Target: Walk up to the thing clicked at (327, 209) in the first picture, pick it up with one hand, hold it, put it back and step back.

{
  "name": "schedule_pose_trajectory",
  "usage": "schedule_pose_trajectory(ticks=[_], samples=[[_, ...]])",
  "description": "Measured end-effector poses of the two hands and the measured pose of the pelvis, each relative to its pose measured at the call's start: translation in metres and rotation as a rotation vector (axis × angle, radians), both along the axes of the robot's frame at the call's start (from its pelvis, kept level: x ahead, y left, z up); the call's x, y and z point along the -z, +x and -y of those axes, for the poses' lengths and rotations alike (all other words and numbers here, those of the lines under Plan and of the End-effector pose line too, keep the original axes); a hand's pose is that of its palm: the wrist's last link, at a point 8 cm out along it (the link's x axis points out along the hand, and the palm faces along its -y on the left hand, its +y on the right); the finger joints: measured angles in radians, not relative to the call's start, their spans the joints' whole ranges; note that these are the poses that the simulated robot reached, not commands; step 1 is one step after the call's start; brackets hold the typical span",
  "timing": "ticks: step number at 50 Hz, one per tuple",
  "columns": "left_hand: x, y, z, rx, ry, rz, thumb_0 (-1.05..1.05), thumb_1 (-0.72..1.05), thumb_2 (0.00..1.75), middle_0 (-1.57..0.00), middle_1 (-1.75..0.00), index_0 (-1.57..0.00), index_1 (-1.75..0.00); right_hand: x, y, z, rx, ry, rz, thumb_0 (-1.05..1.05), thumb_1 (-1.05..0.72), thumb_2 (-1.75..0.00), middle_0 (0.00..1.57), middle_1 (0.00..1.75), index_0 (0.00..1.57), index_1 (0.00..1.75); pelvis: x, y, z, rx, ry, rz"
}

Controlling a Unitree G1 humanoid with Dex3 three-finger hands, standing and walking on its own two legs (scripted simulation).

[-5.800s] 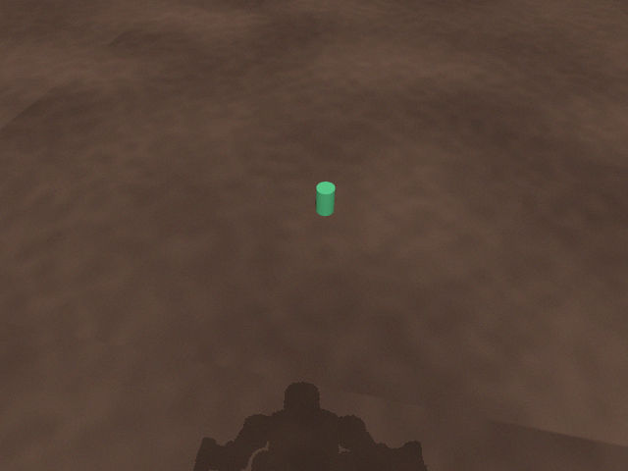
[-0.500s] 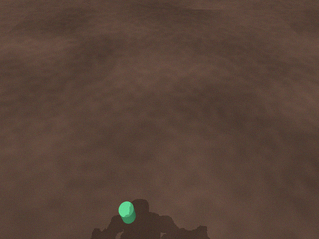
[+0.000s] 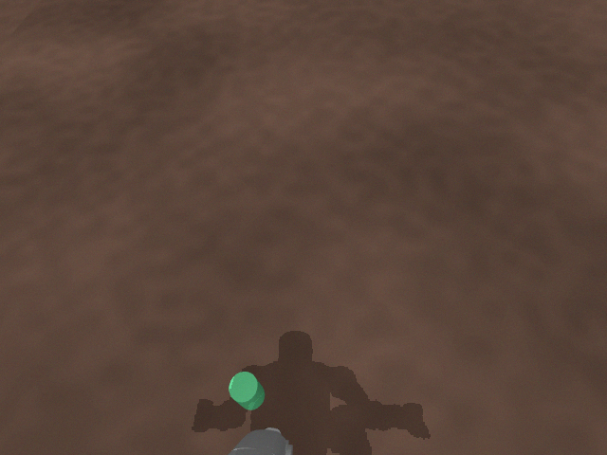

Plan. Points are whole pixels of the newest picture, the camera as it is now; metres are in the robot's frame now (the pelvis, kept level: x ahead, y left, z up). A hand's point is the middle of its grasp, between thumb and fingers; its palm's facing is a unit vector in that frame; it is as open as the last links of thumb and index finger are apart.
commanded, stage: walk up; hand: left
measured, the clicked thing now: (247, 391) +0.33 +0.24 -0.71
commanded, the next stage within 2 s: stand in 1.54 s
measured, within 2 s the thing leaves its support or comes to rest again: neither
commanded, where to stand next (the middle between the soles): +0.00 +0.03 m, yaw +1 degrees
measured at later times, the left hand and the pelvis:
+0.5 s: hand out of the picture +0.08 +0.33 -0.17, palm faces -0.02 -0.92 -0.39, open 7.3 cm; pelvis -0.02 +0.05 -0.01, yaw -1 degrees
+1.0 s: hand out of the picture -0.02 +0.31 -0.13, palm faces +0.04 -0.92 -0.39, open 7.3 cm; pelvis -0.06 +0.03 +0.00, yaw +1 degrees
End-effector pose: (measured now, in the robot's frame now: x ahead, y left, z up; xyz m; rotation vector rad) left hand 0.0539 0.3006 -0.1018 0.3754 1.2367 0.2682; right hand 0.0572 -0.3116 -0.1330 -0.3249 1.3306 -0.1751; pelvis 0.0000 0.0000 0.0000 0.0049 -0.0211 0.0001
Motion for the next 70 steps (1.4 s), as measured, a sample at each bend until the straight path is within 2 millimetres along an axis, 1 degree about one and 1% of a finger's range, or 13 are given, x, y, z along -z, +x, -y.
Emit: schedule_pose_trajectory(ticks=[5,10,18,23,27,33,38,45,48,52,58,64,70], samples=[[0.006,0.019,-0.025,0.006,0.025,0.034,0.0,0.9,0.9,-0.21,-0.3,-0.21,-0.3,0.0,0.039,-0.019,-0.042,-0.003,0.051,0.01,-0.91,-0.89,0.2,0.3,0.2,0.29,0.008,0.007,-0.016,-0.016,-0.008,-0.002],[0.027,0.036,-0.062,-0.013,0.021,0.05,0.0,0.9,0.9,-0.21,-0.3,-0.21,-0.3,-0.002,0.072,-0.045,-0.073,-0.029,0.124,0.01,-0.91,-0.89,0.2,0.3,0.2,0.29,0.021,0.011,-0.041,-0.029,0.009,0.01],[0.023,0.045,-0.074,-0.011,-0.022,0.063,0.0,0.91,0.9,-0.21,-0.3,-0.21,-0.3,-0.026,0.081,-0.074,-0.076,-0.046,0.202,0.01,-0.91,-0.89,0.2,0.3,0.21,0.3,0.008,0.0,-0.056,-0.027,-0.02,0.009],[0.029,0.025,-0.073,0.008,-0.03,0.028,0.0,0.91,0.9,-0.21,-0.3,-0.21,-0.3,-0.029,0.072,-0.072,-0.07,-0.056,0.258,0.01,-0.91,-0.89,0.21,0.3,0.21,0.3,0.011,-0.01,-0.056,0.007,-0.007,0.017],[0.034,0.006,-0.065,0.035,-0.03,-0.006,0.0,0.91,0.9,-0.21,-0.3,-0.21,-0.3,-0.024,0.051,-0.059,-0.059,-0.068,0.277,0.01,-0.9,-0.89,0.21,0.3,0.21,0.3,0.019,-0.027,-0.05,0.041,-0.001,0.026],[0.034,-0.031,-0.044,0.068,-0.021,-0.013,0.0,0.91,0.9,-0.21,-0.3,-0.21,-0.3,-0.004,0.0,-0.022,-0.025,-0.079,0.254,0.01,-0.9,-0.89,0.21,0.3,0.21,0.3,0.031,-0.06,-0.03,0.066,-0.019,0.033],[0.018,-0.064,-0.025,0.058,-0.029,-0.012,0.0,0.91,0.9,-0.21,-0.3,-0.21,-0.3,-0.004,-0.051,-0.008,0.024,-0.068,0.169,0.01,-0.91,-0.89,0.2,0.3,0.21,0.3,0.02,-0.072,-0.019,0.066,0.023,0.035],[-0.002,-0.071,-0.024,0.036,-0.04,0.08,0.01,0.9,0.9,-0.21,-0.3,-0.21,-0.3,-0.011,-0.101,-0.005,0.009,-0.041,0.045,0.01,-0.91,-0.89,0.2,0.3,0.21,0.29,0.006,-0.069,-0.02,0.013,0.017,0.015],[-0.009,-0.075,-0.036,0.014,-0.035,0.118,0.01,0.9,0.9,-0.21,-0.3,-0.21,-0.3,-0.019,-0.101,-0.009,-0.018,-0.046,0.024,0.01,-0.91,-0.89,0.2,0.3,0.21,0.29,0.002,-0.064,-0.026,-0.007,0.012,0.021],[-0.007,-0.085,-0.06,-0.005,-0.032,0.094,0.0,0.9,0.9,-0.21,-0.3,-0.21,-0.3,-0.03,-0.076,-0.023,-0.062,-0.056,0.08,0.01,-0.91,-0.89,0.2,0.3,0.21,0.29,0.001,-0.058,-0.039,-0.021,0.003,0.033],[0.023,-0.077,-0.095,-0.021,-0.035,0.031,0.01,0.9,0.9,-0.21,-0.3,-0.21,-0.3,-0.037,-0.04,-0.047,-0.092,-0.128,0.228,0.01,-0.91,-0.89,0.2,0.3,0.21,0.3,0.018,-0.048,-0.062,-0.019,0.022,0.054],[0.032,-0.054,-0.092,-0.014,-0.08,0.023,0.01,0.91,0.9,-0.21,-0.3,-0.2,-0.3,-0.054,-0.035,-0.054,-0.067,-0.165,0.228,0.01,-0.9,-0.89,0.21,0.3,0.21,0.3,0.011,-0.037,-0.061,-0.015,0.006,0.055],[0.038,-0.046,-0.074,-0.026,-0.1,-0.008,0.0,0.91,0.9,-0.21,-0.3,-0.2,-0.3,-0.055,-0.024,-0.042,-0.076,-0.173,0.188,0.01,-0.9,-0.89,0.21,0.3,0.21,0.3,0.009,-0.036,-0.051,-0.013,-0.009,0.042]])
